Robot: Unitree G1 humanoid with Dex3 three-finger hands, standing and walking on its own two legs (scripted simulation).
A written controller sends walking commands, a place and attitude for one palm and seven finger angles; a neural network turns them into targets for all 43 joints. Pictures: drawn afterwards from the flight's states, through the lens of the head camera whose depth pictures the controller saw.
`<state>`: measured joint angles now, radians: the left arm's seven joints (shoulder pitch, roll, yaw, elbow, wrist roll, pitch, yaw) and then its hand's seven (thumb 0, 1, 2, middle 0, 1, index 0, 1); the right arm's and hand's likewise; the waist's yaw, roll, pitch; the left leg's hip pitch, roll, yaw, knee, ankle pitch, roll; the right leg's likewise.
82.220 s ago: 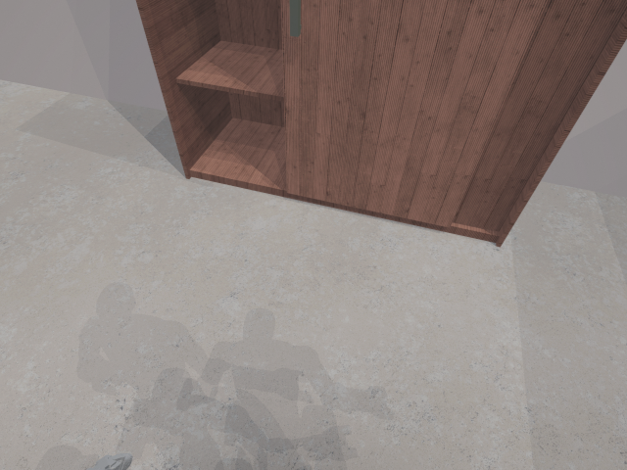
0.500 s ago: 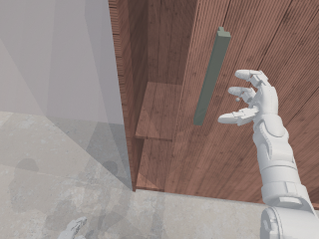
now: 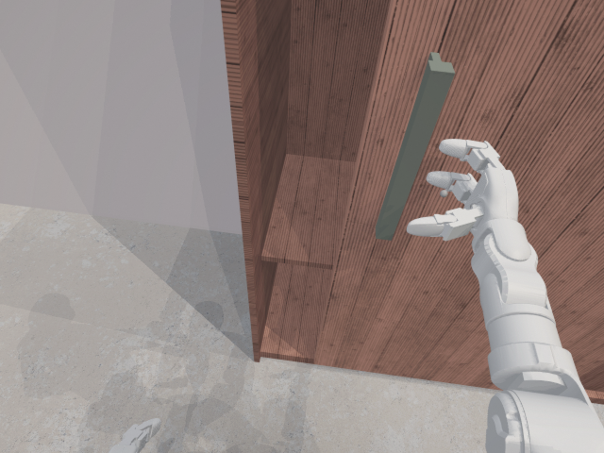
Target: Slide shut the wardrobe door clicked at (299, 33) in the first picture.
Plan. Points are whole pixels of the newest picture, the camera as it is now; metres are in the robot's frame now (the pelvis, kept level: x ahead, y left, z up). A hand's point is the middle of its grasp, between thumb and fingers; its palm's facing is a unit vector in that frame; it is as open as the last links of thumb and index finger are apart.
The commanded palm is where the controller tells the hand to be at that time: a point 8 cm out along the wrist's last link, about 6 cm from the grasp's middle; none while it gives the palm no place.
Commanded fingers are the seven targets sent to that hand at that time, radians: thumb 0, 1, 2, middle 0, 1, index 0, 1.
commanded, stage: move the hooked fingers beside the handle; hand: right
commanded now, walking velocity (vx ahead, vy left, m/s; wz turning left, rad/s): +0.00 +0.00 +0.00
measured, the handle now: (405, 158) +0.50 -0.08 +0.16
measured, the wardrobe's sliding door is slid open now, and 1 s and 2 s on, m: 0.18 0.18 0.18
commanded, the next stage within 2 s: none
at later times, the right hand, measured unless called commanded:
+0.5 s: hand (451, 186) +0.43 -0.13 +0.17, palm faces +0.02 +1.00 -0.01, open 14.0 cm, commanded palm +0.40 -0.19 +0.16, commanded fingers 0.00 0.50 -0.30 0.30 1.20 0.30 1.20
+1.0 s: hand (451, 189) +0.43 -0.14 +0.16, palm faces +0.02 +1.00 +0.00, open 14.0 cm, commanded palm +0.40 -0.19 +0.16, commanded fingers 0.00 0.50 -0.30 0.30 1.20 0.30 1.20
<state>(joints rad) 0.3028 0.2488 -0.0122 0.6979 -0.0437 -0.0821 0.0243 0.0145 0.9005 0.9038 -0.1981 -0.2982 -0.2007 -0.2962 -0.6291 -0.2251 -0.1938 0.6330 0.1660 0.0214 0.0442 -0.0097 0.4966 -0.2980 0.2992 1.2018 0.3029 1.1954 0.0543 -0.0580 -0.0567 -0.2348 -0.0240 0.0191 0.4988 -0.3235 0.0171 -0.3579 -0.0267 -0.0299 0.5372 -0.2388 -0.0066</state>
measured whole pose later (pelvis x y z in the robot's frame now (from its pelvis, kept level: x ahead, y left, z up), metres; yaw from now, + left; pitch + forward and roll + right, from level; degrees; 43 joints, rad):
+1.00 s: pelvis +0.00 +0.00 +0.00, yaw +0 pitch +3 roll +1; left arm 0.26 0.24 -0.02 0.69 -0.04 -0.07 0.04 0.01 0.90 0.90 -0.20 -0.30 -0.20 -0.30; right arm -0.67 -0.25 -0.19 0.66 0.17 0.05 0.06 -0.01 0.50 -0.30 0.30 1.20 0.30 1.20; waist 0.05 -0.05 -0.05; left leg -0.23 -0.02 0.03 0.49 -0.32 0.02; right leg -0.36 -0.02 -0.02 0.53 -0.23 -0.01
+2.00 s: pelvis +0.01 +0.00 +0.00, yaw +0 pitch +4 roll +1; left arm 0.29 0.25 -0.01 0.70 -0.04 -0.07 0.03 0.01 0.90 0.90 -0.20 -0.30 -0.20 -0.30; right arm -0.67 -0.25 -0.20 0.67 0.16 0.02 0.05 -0.01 0.50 -0.30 0.30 1.20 0.30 1.20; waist 0.06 -0.05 -0.06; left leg -0.24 -0.03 0.02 0.50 -0.33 0.02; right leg -0.36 -0.03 -0.03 0.54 -0.25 0.00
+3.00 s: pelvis +0.00 +0.00 +0.00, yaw +0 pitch +4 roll +1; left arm 0.31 0.23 -0.01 0.72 -0.03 -0.08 0.02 0.01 0.90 0.90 -0.20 -0.30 -0.20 -0.30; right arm -0.71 -0.20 -0.18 0.69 0.13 0.00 -0.03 -0.01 0.50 -0.30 0.30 1.20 0.30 1.20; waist 0.07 -0.05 -0.04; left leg -0.25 -0.03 0.01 0.50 -0.32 0.02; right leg -0.37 -0.03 -0.03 0.54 -0.24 -0.01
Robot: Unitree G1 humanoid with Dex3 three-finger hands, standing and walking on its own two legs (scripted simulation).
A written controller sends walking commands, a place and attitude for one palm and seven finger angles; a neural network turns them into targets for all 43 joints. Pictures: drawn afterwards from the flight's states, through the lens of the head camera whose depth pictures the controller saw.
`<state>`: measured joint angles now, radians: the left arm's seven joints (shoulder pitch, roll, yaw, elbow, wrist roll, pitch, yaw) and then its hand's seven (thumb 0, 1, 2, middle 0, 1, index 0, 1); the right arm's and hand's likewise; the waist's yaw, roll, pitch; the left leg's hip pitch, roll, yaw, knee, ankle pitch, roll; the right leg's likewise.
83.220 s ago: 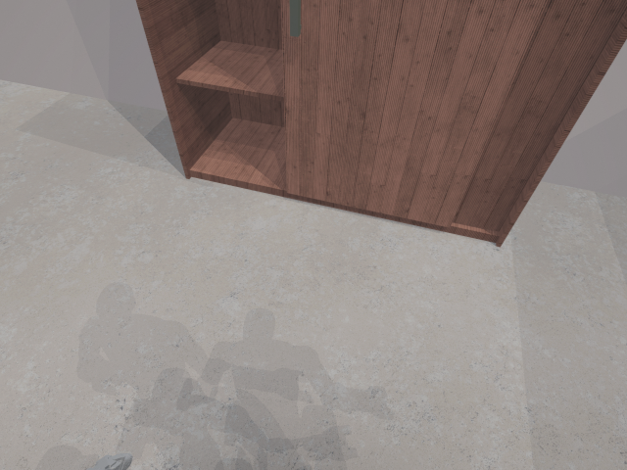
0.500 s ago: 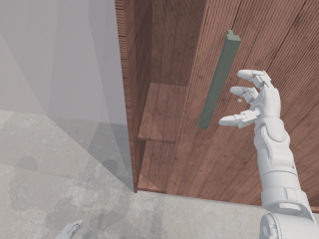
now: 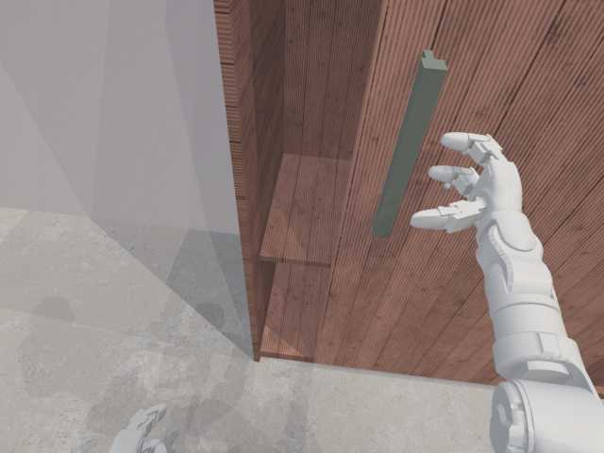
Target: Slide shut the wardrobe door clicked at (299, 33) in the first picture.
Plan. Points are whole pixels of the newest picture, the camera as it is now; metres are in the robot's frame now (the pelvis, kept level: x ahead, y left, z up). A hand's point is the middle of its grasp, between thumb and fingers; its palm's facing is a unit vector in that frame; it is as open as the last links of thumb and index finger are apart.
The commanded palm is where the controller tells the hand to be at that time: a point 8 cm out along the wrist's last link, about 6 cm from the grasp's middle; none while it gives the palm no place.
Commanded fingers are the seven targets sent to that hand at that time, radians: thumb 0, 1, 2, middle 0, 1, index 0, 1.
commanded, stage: move the hooked fingers beside the handle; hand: right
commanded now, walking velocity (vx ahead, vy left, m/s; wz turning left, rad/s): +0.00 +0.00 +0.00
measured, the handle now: (400, 156) +0.50 -0.08 +0.16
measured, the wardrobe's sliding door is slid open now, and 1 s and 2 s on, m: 0.18 0.18 0.18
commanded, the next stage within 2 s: feel for the door with the fingertips in 1.30 s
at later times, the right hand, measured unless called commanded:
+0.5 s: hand (449, 188) +0.43 -0.14 +0.16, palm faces +0.03 +1.00 +0.00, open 14.0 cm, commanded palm +0.41 -0.19 +0.16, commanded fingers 0.00 0.50 -0.30 0.30 1.20 0.30 1.20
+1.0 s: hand (440, 180) +0.45 -0.13 +0.16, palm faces +0.02 +1.00 -0.01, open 14.0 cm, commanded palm +0.41 -0.18 +0.16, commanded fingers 0.00 0.50 -0.30 0.30 1.20 0.30 1.20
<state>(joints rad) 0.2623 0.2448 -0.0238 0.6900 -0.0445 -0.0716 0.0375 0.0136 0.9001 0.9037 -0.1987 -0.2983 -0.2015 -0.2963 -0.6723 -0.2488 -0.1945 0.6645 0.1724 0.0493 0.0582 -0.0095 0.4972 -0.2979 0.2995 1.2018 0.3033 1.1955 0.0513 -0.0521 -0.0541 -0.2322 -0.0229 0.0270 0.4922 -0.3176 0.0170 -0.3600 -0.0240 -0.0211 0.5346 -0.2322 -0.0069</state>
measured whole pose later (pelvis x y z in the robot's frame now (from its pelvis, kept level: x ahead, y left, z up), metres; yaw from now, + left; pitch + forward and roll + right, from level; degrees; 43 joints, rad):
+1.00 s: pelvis +0.01 +0.00 +0.00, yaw +0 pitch +4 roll +1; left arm 0.29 0.25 -0.01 0.70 -0.04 -0.07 0.03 0.01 0.90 0.90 -0.20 -0.30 -0.20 -0.30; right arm -0.67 -0.25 -0.20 0.67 0.16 0.02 0.05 -0.01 0.50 -0.30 0.30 1.20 0.30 1.20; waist 0.06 -0.05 -0.06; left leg -0.24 -0.03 0.02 0.50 -0.33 0.02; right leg -0.36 -0.03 -0.03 0.54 -0.25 0.00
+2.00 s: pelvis +0.00 +0.00 +0.00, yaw +1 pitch +4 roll +1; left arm 0.31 0.23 -0.01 0.72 -0.03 -0.08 0.02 0.01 0.90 0.90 -0.20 -0.30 -0.20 -0.30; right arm -0.71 -0.20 -0.18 0.69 0.13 0.00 -0.03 -0.01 0.50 -0.30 0.30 1.20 0.30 1.20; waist 0.07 -0.05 -0.04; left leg -0.25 -0.03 0.01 0.50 -0.32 0.02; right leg -0.37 -0.03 -0.03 0.54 -0.24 -0.01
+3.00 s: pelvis +0.00 +0.00 +0.00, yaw +0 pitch +3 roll +1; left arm 0.29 0.23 0.00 0.71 -0.03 -0.10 0.01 0.01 0.90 0.90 -0.20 -0.30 -0.20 -0.30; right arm -0.67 -0.16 -0.13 0.63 0.14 -0.01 -0.05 -0.01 0.50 -0.30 0.30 1.20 0.29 1.20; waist 0.05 -0.05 -0.05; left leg -0.25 -0.03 0.02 0.51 -0.32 0.02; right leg -0.37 -0.03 -0.02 0.55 -0.23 0.00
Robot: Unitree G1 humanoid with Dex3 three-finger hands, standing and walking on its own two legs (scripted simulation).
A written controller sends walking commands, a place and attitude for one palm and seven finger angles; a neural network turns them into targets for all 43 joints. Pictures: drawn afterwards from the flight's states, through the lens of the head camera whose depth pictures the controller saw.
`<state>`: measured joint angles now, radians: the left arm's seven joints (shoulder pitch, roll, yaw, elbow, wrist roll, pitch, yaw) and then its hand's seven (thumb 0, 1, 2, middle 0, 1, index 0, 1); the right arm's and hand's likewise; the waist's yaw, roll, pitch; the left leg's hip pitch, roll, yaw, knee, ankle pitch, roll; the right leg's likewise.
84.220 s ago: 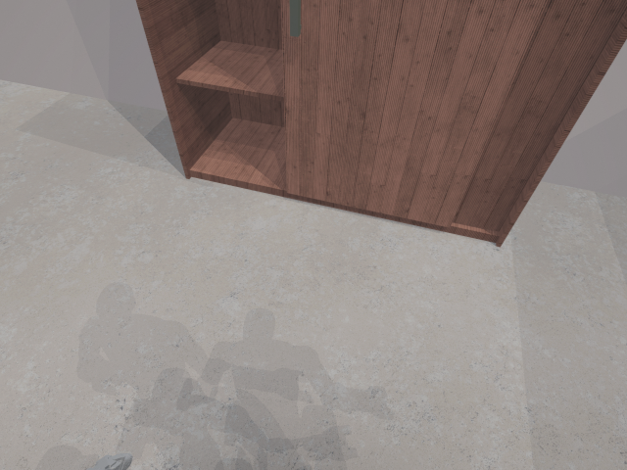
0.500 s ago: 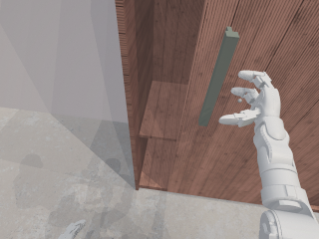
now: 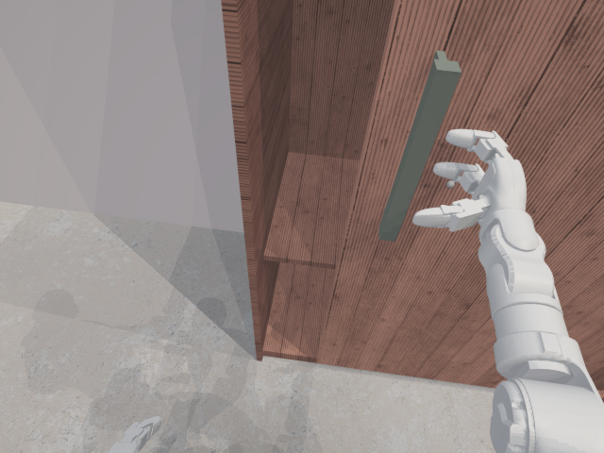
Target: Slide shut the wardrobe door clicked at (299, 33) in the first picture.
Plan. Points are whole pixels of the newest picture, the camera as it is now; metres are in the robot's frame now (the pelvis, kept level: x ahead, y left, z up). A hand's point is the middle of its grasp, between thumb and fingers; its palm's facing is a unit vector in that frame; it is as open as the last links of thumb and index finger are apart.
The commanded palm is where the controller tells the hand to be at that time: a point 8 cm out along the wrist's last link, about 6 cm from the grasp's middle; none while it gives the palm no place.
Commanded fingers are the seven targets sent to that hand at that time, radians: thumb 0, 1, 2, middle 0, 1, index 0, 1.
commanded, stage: move the hooked fingers beside the handle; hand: right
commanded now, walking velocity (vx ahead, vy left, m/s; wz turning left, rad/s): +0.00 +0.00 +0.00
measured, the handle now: (409, 158) +0.49 -0.09 +0.16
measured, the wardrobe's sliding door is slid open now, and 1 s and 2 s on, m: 0.18 0.18 0.18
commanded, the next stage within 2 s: feel for the door with the fingertips in 0.30 s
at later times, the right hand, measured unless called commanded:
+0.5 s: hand (462, 199) +0.41 -0.15 +0.16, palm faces +0.03 +1.00 +0.00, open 14.0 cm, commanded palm +0.39 -0.19 +0.16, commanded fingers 0.00 0.50 -0.30 0.30 1.20 0.30 1.20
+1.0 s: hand (433, 182) +0.44 -0.11 +0.16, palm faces +0.04 +1.00 -0.01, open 14.0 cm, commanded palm +0.41 -0.16 +0.16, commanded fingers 0.00 0.50 -0.30 0.30 1.20 0.30 1.20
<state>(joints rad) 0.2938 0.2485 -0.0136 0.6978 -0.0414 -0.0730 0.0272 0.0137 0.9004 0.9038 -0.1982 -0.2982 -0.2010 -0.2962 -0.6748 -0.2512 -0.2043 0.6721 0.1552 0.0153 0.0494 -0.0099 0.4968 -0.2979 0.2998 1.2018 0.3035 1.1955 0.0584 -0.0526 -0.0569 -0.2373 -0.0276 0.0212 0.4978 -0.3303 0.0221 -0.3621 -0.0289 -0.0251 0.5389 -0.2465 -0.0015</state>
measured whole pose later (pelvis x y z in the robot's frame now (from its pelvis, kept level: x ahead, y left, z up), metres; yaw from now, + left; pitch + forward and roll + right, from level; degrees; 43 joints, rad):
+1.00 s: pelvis -0.01 +0.00 +0.00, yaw +0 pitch +4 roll +1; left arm 0.31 0.23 -0.01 0.72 -0.03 -0.08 0.02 0.01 0.90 0.90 -0.20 -0.30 -0.20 -0.30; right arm -0.71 -0.20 -0.18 0.69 0.13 0.00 -0.03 -0.01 0.50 -0.30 0.30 1.20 0.30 1.20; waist 0.07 -0.05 -0.04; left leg -0.25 -0.03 0.01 0.50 -0.32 0.02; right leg -0.37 -0.03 -0.03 0.54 -0.24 -0.01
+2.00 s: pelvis -0.01 +0.00 +0.00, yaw +0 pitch +3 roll +1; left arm 0.29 0.23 0.00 0.71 -0.03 -0.10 0.01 0.01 0.90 0.90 -0.20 -0.30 -0.20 -0.30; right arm -0.67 -0.16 -0.13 0.63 0.14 -0.01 -0.05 -0.01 0.50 -0.30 0.30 1.20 0.29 1.20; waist 0.05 -0.05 -0.05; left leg -0.25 -0.03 0.02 0.51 -0.32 0.02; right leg -0.37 -0.03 -0.02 0.55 -0.23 0.00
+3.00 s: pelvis +0.00 +0.00 +0.00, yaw +0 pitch +5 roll +0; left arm 0.29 0.23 0.01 0.72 -0.02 -0.08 0.00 0.01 0.90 0.90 -0.20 -0.30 -0.20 -0.30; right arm -0.73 -0.10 -0.10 0.67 0.12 0.00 -0.12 -0.01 0.50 -0.30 0.30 1.21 0.30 1.20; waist 0.05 -0.05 -0.05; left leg -0.25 -0.03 0.02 0.51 -0.33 0.03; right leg -0.37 -0.03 -0.02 0.53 -0.24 0.00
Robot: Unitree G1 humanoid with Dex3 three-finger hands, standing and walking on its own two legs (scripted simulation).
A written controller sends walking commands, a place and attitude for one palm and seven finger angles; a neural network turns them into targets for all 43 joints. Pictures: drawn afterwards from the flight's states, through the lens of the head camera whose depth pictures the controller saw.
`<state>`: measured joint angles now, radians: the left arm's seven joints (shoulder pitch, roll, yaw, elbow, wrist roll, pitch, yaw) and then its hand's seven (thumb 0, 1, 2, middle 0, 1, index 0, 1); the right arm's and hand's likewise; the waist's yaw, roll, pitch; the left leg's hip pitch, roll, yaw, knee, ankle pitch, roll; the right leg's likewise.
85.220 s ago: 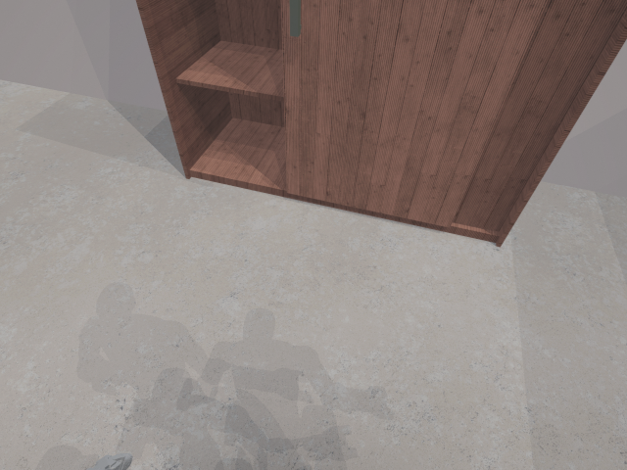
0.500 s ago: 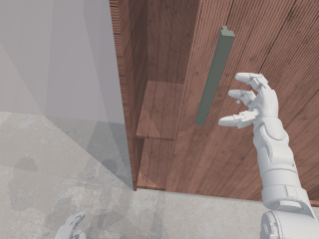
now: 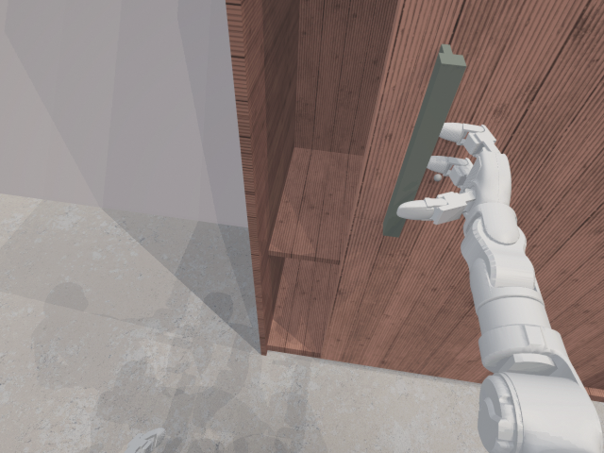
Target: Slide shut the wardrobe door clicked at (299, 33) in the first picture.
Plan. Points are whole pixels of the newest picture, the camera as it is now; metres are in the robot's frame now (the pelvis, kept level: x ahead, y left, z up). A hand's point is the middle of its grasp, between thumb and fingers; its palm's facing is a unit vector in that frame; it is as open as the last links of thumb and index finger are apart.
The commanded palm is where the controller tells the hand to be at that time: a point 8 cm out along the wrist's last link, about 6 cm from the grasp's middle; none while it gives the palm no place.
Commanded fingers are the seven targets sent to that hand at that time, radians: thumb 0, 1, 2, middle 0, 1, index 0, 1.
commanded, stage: feel for the door with the fingertips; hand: right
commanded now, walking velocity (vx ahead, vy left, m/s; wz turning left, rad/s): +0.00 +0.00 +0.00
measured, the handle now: (413, 154) +0.50 -0.09 +0.16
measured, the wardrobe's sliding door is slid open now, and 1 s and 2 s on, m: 0.18 0.18 0.18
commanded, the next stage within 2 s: slide the fingers in behind the handle in 0.24 s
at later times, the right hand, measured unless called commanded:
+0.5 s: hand (441, 175) +0.45 -0.12 +0.16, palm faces +0.03 +1.00 +0.01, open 13.8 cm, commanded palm +0.42 -0.17 +0.16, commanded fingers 0.00 0.50 -0.30 0.30 1.20 0.30 1.20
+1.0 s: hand (431, 184) +0.43 -0.10 +0.17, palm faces +0.03 +1.00 +0.00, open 14.0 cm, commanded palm +0.41 -0.15 +0.16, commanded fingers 0.00 0.50 -0.30 0.30 1.20 0.30 1.20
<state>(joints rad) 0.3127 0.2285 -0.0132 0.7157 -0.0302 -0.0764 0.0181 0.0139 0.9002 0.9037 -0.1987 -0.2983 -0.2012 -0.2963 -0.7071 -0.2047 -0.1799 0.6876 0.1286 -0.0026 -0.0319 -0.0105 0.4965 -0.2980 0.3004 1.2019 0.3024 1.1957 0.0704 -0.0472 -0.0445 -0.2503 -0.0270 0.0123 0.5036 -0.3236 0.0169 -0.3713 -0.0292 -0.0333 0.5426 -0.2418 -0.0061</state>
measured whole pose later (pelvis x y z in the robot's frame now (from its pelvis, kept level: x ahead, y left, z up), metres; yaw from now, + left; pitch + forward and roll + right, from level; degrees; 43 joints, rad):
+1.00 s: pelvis -0.01 +0.00 +0.00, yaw -1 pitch +3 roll +1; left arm 0.29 0.23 0.00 0.71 -0.03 -0.10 0.01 0.01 0.90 0.90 -0.20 -0.30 -0.20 -0.30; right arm -0.67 -0.16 -0.13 0.63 0.14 -0.01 -0.05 -0.01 0.50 -0.30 0.30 1.20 0.29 1.20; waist 0.05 -0.05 -0.05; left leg -0.25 -0.03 0.02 0.51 -0.32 0.02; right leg -0.37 -0.03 -0.02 0.55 -0.23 0.00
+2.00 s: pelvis +0.00 +0.01 +0.00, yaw -1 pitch +5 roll +0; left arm 0.29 0.23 0.01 0.72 -0.02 -0.08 0.00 0.01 0.90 0.90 -0.20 -0.30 -0.20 -0.30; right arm -0.73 -0.10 -0.10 0.67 0.12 0.00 -0.12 -0.01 0.50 -0.30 0.30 1.21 0.30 1.20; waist 0.05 -0.05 -0.05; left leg -0.25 -0.03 0.02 0.51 -0.33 0.03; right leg -0.37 -0.03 -0.02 0.53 -0.24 0.00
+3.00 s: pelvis +0.01 +0.01 +0.00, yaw +0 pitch +4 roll +0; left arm 0.30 0.22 0.01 0.72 -0.02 -0.07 0.00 0.01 0.90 0.90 -0.20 -0.30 -0.20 -0.30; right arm -0.71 -0.10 -0.09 0.64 0.12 0.00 -0.12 0.01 -0.64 -0.78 0.39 1.38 0.39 1.38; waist 0.05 -0.05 -0.06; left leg -0.24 -0.03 0.02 0.49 -0.33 0.02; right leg -0.36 -0.03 -0.03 0.53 -0.25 0.00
